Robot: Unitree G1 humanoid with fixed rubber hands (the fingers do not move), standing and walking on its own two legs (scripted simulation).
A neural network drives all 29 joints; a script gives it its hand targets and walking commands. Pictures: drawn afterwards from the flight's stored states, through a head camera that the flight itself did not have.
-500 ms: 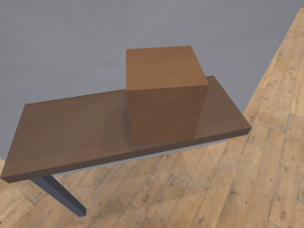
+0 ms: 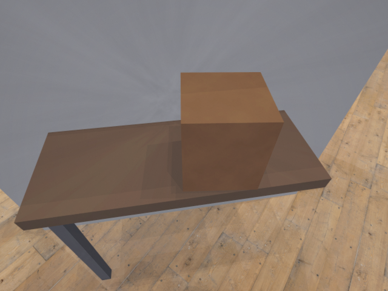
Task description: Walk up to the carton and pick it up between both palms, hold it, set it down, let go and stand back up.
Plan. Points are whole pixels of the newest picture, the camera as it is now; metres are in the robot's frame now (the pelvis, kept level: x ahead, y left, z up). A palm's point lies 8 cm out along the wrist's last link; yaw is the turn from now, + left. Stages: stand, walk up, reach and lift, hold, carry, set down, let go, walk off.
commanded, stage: walk up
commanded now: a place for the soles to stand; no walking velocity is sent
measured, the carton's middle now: (220, 133) +0.51 -0.07 +0.04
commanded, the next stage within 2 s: none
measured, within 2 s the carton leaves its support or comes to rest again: neither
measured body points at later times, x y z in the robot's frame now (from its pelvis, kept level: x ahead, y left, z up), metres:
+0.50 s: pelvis +0.07 -0.11 +0.00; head +0.09 -0.12 +0.45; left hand +0.09 +0.14 -0.14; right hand +0.11 -0.36 -0.15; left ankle +0.06 +0.04 -0.71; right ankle +0.12 -0.22 -0.74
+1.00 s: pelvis +0.10 -0.09 +0.00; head +0.10 -0.09 +0.45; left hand +0.13 +0.17 -0.14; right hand +0.17 -0.33 -0.14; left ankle +0.08 +0.02 -0.74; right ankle +0.13 -0.22 -0.74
